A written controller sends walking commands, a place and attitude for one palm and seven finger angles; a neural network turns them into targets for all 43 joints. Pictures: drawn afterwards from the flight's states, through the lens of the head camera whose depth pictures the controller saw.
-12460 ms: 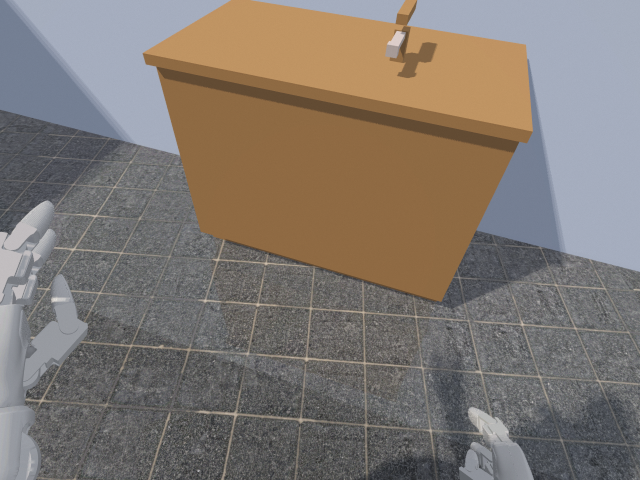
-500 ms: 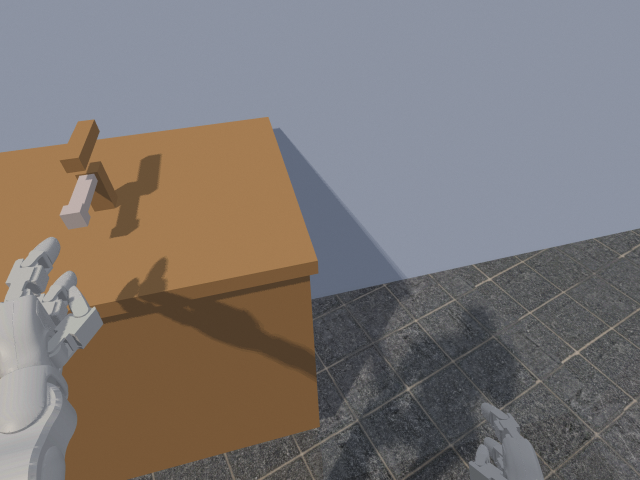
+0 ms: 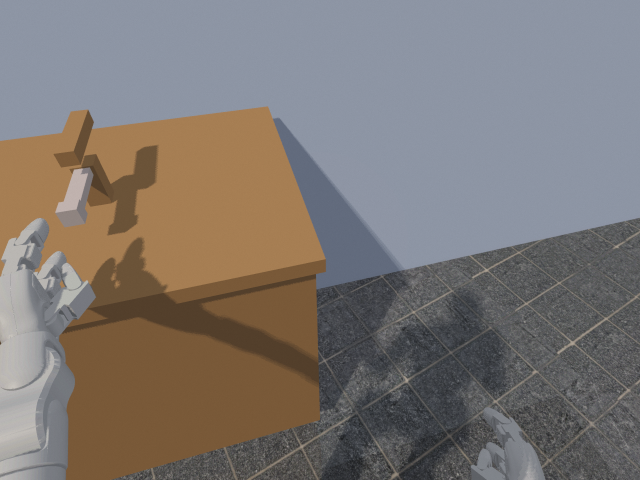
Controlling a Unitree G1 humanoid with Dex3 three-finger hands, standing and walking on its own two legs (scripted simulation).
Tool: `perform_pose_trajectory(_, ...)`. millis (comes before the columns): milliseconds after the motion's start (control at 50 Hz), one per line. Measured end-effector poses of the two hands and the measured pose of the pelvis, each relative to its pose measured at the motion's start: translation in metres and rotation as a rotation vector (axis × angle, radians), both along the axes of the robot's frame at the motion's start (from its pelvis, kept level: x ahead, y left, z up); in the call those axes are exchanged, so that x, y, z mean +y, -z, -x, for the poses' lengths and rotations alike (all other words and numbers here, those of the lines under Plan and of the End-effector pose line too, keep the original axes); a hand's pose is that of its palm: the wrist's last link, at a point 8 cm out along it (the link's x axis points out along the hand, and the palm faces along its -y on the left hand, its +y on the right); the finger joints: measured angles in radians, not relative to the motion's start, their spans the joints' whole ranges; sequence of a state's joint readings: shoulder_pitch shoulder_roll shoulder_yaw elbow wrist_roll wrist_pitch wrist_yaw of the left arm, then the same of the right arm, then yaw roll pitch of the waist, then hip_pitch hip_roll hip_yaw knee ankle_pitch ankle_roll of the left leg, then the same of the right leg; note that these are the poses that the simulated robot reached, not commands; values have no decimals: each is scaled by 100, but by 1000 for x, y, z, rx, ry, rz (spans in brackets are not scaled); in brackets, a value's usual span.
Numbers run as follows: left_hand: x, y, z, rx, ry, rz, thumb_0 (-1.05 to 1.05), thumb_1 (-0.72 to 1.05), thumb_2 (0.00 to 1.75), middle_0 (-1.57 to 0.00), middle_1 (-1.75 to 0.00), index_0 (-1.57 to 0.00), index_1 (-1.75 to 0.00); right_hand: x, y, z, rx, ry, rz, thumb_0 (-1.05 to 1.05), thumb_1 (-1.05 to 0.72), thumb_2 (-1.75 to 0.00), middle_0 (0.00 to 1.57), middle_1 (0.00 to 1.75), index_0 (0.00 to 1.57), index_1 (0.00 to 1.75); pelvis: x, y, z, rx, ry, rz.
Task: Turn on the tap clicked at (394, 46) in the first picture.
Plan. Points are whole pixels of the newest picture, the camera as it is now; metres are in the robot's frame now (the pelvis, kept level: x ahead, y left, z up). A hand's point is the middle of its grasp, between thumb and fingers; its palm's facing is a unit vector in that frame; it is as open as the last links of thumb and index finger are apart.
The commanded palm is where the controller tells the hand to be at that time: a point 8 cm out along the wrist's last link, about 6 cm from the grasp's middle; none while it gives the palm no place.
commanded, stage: reach beside the lever's end, fingers flat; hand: left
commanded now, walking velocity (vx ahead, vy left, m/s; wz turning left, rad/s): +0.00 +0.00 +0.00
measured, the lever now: (71, 213) +0.41 +0.42 +0.11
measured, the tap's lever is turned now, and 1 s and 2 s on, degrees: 0 0 0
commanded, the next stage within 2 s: push the lever round in 1.24 s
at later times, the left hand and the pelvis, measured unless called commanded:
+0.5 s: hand (83, 259) +0.33 +0.35 +0.11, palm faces +0.58 -0.81 -0.08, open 7.7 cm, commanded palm +0.28 +0.39 +0.11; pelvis -0.01 +0.00 -0.01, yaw +0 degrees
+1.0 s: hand (68, 245) +0.36 +0.40 +0.10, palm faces +0.58 -0.81 -0.07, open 7.8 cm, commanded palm +0.31 +0.43 +0.10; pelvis -0.01 +0.01 -0.02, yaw -1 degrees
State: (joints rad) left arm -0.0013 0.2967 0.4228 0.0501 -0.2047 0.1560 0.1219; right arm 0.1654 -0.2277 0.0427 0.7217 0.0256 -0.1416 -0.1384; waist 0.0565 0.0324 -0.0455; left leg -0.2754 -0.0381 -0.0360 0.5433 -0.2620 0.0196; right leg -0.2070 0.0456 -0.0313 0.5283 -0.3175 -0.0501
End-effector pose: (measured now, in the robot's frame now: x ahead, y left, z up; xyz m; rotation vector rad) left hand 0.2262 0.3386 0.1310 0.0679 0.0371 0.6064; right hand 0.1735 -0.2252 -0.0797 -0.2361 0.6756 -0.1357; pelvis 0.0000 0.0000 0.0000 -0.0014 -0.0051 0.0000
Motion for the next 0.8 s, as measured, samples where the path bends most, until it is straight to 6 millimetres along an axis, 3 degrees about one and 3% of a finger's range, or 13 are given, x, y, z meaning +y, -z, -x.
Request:
perform_pose_trajectory(220,23,7,-19,10,-26,0,2,90,90,-17,-23,-18,-22,-11,9,23,69,29,30,1,-90,-90,20,30,20,30,1,2,5,21,-4,6)
perform_pose_trajectory(480,43,15,-54,18,-20,4,2,90,90,-16,-20,-17,-19,-30,22,64,184,92,55,1,-90,-90,20,30,20,30,1,6,8,70,2,13)
perform_pose_trajectory(800,77,27,-76,19,-40,15,2,90,90,-15,-16,-16,-15,-39,35,107,324,132,82,1,-90,-90,20,30,20,30,4,14,10,131,4,25)
